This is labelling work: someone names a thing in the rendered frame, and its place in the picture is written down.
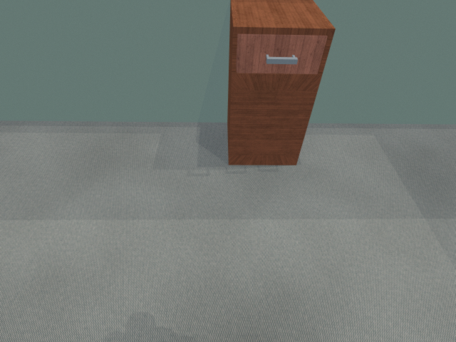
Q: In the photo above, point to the cabinet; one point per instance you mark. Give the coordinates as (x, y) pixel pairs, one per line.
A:
(268, 113)

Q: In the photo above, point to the drawer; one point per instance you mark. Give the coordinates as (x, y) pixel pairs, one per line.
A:
(252, 50)

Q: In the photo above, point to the handle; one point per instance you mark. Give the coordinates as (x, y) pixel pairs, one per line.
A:
(281, 60)

